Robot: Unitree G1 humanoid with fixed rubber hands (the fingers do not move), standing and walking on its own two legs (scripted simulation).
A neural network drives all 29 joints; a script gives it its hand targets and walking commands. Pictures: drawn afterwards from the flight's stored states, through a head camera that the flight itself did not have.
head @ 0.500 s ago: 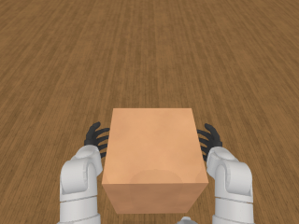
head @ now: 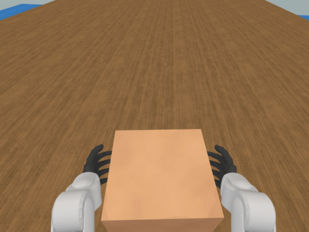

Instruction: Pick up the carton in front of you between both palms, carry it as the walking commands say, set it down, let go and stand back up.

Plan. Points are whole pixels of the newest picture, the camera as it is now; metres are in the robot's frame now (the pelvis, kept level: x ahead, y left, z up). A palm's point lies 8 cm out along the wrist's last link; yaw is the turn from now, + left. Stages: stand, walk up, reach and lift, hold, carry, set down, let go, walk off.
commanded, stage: carry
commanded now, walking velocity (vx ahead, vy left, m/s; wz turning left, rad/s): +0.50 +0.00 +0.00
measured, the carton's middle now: (158, 191) +0.25 +0.00 +0.02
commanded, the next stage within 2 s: none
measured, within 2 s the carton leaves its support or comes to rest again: neither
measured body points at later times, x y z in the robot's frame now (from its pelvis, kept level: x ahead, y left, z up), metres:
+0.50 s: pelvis +0.31 +0.04 +0.00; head +0.29 +0.06 +0.45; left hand +0.57 +0.17 +0.09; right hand +0.55 -0.13 +0.10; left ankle +0.24 +0.12 -0.75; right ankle +0.44 -0.11 -0.71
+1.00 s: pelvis +0.56 +0.02 -0.01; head +0.54 +0.03 +0.44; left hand +0.82 +0.17 +0.08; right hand +0.81 -0.13 +0.09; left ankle +0.53 +0.13 -0.75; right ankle +0.51 -0.09 -0.75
